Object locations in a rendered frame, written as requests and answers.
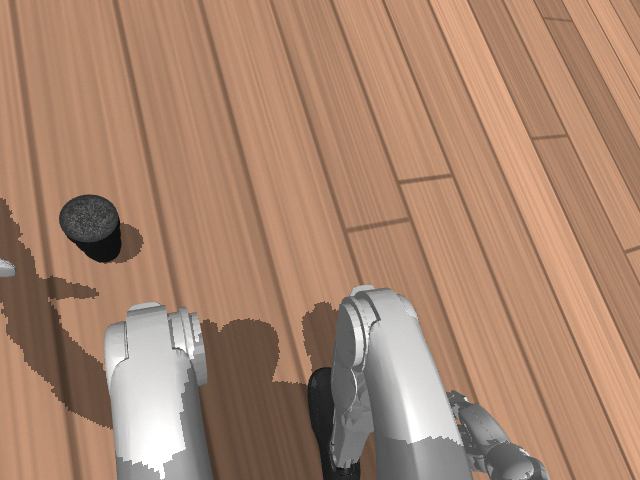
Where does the right robot arm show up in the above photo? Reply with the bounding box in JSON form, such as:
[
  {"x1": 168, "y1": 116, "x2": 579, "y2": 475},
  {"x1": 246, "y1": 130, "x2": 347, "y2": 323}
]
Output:
[{"x1": 484, "y1": 443, "x2": 551, "y2": 480}]

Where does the cup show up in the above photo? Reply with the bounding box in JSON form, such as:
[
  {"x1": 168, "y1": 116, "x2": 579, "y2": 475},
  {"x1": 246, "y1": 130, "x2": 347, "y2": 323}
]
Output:
[{"x1": 59, "y1": 194, "x2": 122, "y2": 263}]

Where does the right robot hand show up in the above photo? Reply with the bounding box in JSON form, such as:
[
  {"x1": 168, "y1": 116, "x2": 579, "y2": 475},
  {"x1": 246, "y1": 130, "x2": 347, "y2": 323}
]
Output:
[{"x1": 446, "y1": 390, "x2": 512, "y2": 473}]

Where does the right robot foot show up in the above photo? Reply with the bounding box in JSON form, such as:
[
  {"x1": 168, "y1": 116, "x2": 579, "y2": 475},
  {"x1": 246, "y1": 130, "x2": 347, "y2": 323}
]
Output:
[{"x1": 308, "y1": 367, "x2": 360, "y2": 480}]

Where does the left robot hand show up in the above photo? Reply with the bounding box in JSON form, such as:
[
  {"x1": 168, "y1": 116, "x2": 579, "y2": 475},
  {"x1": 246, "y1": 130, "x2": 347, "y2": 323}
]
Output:
[{"x1": 0, "y1": 258, "x2": 16, "y2": 278}]

